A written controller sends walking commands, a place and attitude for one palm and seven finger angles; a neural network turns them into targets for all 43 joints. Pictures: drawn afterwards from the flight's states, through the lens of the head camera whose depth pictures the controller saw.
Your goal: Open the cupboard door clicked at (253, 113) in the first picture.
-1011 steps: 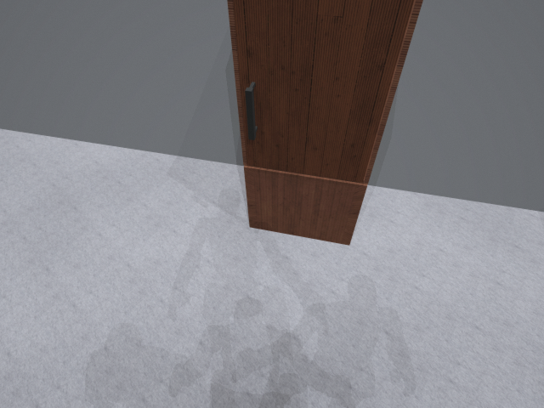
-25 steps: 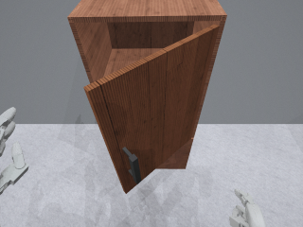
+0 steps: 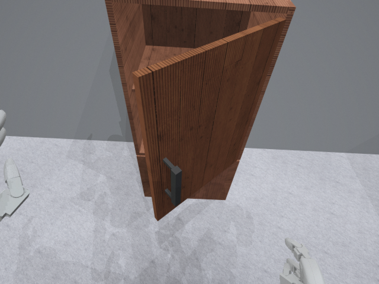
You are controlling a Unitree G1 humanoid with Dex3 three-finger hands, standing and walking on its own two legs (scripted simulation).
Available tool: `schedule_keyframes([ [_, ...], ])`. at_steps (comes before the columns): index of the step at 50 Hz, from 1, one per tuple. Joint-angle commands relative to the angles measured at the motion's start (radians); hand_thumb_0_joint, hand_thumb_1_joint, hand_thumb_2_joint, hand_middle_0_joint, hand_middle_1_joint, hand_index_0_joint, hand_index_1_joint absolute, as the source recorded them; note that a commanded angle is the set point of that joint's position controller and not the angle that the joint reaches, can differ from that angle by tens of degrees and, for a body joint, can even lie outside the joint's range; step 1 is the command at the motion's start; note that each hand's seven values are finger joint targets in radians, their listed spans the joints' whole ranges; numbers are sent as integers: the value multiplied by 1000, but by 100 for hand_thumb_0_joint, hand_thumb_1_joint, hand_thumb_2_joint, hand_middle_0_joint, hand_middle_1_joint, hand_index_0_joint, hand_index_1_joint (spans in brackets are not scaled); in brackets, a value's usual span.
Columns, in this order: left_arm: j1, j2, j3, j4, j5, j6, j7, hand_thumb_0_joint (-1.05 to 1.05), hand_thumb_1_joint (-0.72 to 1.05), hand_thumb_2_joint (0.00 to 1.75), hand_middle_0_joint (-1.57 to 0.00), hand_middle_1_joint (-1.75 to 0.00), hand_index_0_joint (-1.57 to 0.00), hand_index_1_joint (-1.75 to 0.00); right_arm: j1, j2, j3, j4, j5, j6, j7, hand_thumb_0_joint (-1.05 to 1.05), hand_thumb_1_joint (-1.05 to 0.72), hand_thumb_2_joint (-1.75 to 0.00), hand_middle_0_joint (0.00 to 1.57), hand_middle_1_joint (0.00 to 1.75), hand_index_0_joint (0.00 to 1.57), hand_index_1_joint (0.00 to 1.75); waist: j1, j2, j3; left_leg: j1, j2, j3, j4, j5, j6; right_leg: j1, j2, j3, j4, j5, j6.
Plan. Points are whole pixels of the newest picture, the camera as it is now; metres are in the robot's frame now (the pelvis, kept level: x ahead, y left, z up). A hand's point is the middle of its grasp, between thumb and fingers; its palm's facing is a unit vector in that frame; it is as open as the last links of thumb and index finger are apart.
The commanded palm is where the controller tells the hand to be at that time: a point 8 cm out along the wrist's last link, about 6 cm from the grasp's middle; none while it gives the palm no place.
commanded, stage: step back with the hand held close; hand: left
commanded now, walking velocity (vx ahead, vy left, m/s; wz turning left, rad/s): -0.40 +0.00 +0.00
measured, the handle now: (171, 183) +0.39 +0.07 -0.08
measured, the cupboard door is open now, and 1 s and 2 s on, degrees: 42 42 42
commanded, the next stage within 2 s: stop stepping back and stand still in 0.58 s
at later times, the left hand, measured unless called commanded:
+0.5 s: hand (23, 242) +0.14 +0.22 +0.18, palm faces +0.29 -0.79 -0.54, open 7.4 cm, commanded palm +0.08 +0.27 +0.19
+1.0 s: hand out of the picture -0.01 +0.23 +0.17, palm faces +0.42 -0.80 -0.42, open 7.4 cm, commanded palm -0.06 +0.27 +0.19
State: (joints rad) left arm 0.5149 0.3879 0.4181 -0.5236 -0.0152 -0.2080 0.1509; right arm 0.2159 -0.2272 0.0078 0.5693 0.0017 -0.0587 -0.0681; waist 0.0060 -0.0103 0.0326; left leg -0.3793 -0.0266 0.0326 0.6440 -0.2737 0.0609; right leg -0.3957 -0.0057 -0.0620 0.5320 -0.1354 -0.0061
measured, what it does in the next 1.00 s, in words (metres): walks backwards: right foot, then left foot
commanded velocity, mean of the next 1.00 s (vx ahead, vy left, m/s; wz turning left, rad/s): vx -0.16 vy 0.01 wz -0.01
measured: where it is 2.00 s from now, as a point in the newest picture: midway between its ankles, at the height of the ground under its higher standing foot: outside the picture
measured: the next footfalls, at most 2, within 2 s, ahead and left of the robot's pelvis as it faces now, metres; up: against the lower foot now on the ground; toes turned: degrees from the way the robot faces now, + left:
right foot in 0.22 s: -0.03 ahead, -0.11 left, +0.00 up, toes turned +3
left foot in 0.60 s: -0.06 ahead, +0.08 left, +0.00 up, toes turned +1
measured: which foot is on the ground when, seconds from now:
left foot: down 0.00-0.38, up 0.40-0.58, down 0.60-0.92, up 0.94-1.00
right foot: down 0.00-0.04, up 0.06-0.20, down 0.22-0.64, up 0.66-0.86, down 0.88-1.00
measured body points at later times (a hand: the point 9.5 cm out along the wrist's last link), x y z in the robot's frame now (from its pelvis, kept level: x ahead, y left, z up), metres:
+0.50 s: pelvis -0.07 -0.03 +0.01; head -0.04 -0.01 +0.46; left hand +0.12 +0.26 +0.21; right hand +0.13 -0.26 -0.05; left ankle -0.04 +0.08 -0.69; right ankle -0.07 -0.11 -0.72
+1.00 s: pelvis -0.20 -0.03 +0.01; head -0.21 -0.02 +0.46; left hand -0.04 +0.27 +0.19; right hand -0.05 -0.26 -0.08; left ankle -0.13 +0.08 -0.71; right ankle -0.26 -0.13 -0.72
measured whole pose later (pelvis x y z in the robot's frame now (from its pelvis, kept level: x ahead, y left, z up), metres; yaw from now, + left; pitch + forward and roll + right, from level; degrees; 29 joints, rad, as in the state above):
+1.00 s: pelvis -0.20 -0.03 +0.01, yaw +0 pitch +0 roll -2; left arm 0.57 0.40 0.38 -0.50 -0.05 -0.15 0.15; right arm 0.23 -0.18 0.03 0.68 -0.01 -0.10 -0.07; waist 0.01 -0.01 -0.05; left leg -0.42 0.01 -0.01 0.64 -0.23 0.00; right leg -0.12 0.06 -0.02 0.44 -0.33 -0.04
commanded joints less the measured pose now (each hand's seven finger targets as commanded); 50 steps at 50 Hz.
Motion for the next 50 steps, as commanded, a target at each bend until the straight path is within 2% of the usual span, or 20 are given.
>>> schedule_keyframes([
  [1,-35,210,153,-238,-4,-75,33,0,90,90,-20,-30,-20,-30,-103,-144,-53,-159,-5,-59,-20,0,-90,-90,20,30,20,30,-11,144,-82,-281,156,-224,-354,-344,34,271,-8,116,24,-189,6],
  [3,-21,206,172,-242,11,-80,28,0,90,90,-20,-30,-20,-30,-116,-142,-60,-169,-8,-67,-21,0,-90,-90,20,30,20,30,5,236,-113,-416,247,-314,-466,-401,71,437,66,74,257,-24,26],
  [6,-8,205,187,-220,12,-90,11,0,90,90,-20,-30,-20,-30,-119,-133,-69,-158,-24,-82,-15,0,-90,-90,20,30,20,30,8,151,-84,-378,276,-317,-418,-224,100,402,84,108,286,-139,21],
  [11,2,177,119,-225,-28,-99,-3,0,90,90,-20,-30,-20,-30,-103,-130,-67,-76,-35,-105,10,0,-90,-90,20,30,20,30,4,171,-224,195,249,-239,-245,571,54,147,61,109,35,-107,3],
  [14,-2,193,111,-249,-31,-88,-5,0,90,90,-20,-30,-20,-30,-120,-122,-67,-65,-27,-93,23,0,-90,-90,20,30,20,30,7,172,-337,353,240,-176,-187,760,36,145,41,121,8,4,8],
  [18,81,262,186,-238,-51,-61,-4,0,90,90,-20,-30,-20,-30,-155,-106,-68,-128,-1,-51,25,0,-90,-90,20,30,20,30,-7,-67,-321,196,112,-50,-71,359,-8,165,-78,234,-125,366,35],
  [20,103,287,211,-203,-51,-55,-2,0,90,90,-20,-30,-20,-30,-175,-81,-66,-144,15,-30,19,0,-90,-90,20,30,20,30,3,-198,-232,4,-20,-22,192,-102,-65,134,-253,360,-233,495,-56],
  [21,103,297,222,-187,-47,-49,3,0,90,90,-20,-30,-20,-30,-194,-74,-66,-143,11,-22,14,0,-90,-90,20,30,20,30,11,-183,-183,-71,-19,-64,341,-184,-69,94,-300,386,-245,474,-99],
  [23,85,271,202,-155,-34,-35,11,0,90,90,-20,-30,-20,-30,-190,-50,-42,-135,-4,-5,3,0,-90,-90,20,30,20,30,-5,-100,-148,-99,26,-70,337,-186,-86,122,-274,320,-183,589,-149],
  [26,45,248,154,-166,-22,-29,24,0,90,90,-20,-30,-20,-30,-184,-72,-29,-116,-8,4,-28,0,-90,-90,20,30,20,30,-20,-22,-135,-24,17,-30,-3,-79,-79,207,-173,227,-119,710,-86],
  [28,26,252,139,-206,-27,-34,25,0,90,90,-20,-30,-20,-30,-146,-93,-44,-103,1,2,-39,0,-90,-90,20,30,20,30,-26,13,-194,73,35,-29,-235,177,-63,277,-95,165,-66,636,-12],
  [30,65,264,159,-221,-29,-45,17,0,90,90,-20,-30,-20,-30,-136,-120,-73,-114,18,-8,-36,0,-90,-90,20,30,20,30,10,113,-281,174,188,-125,-279,574,-3,268,8,128,11,271,62],
  [31,94,269,171,-213,-37,-44,12,0,90,90,-20,-30,-20,-30,-133,-126,-82,-126,15,-18,-26,0,-90,-90,20,30,20,30,10,119,-309,193,231,-169,-269,618,22,231,38,117,54,104,59],
  [32,80,276,183,-271,-37,-50,6,0,90,90,-20,-30,-20,-30,-151,-124,-79,-140,-7,-29,-23,0,-90,-90,20,30,20,30,6,238,-296,108,280,-244,-311,657,50,234,56,102,156,-55,33],
  [34,25,270,178,-334,-24,-57,0,0,90,90,-20,-30,-20,-30,-144,-124,-79,-125,-31,-63,-16,0,-90,-90,20,30,20,30,7,267,-228,-53,356,-289,-384,494,104,233,79,129,427,-299,25],
  [36,111,213,159,-265,-36,-44,12,0,90,90,-20,-30,-20,-30,-95,-106,-76,-100,-13,-93,-8,0,-90,-90,20,30,20,30,6,125,-206,116,296,-220,-338,369,91,93,48,109,334,-333,25],
  [41,54,190,118,-236,-32,-10,28,0,90,90,-20,-30,-20,-30,-113,-112,-41,-90,-10,-116,-18,0,-90,-90,20,30,20,30,-21,227,-123,23,172,-185,-476,-307,-4,288,72,-3,-114,-292,11],
  [44,12,243,142,-198,-35,-15,25,0,90,90,-20,-30,-20,-30,-116,-107,-42,-74,-31,-106,-16,0,-90,-90,20,30,20,30,-35,51,-135,183,52,-54,-181,-60,-80,113,-84,143,-330,-297,-80],
  [47,-23,204,97,-155,-47,4,20,0,90,90,-20,-30,-20,-30,-112,-97,-50,-60,-9,-98,-22,0,-90,-90,20,30,20,30,-16,-151,-112,180,25,-35,83,11,-72,-12,-188,292,-377,-445,-120],
  [50,-92,214,92,-132,-32,-3,24,0,90,90,-20,-30,-20,-30,-126,-91,-33,-51,-7,-91,-23,0,-90,-90,20,30,20,30,-19,-92,13,-26,60,-34,123,-57,-52,61,-247,314,-340,-367,-156],
])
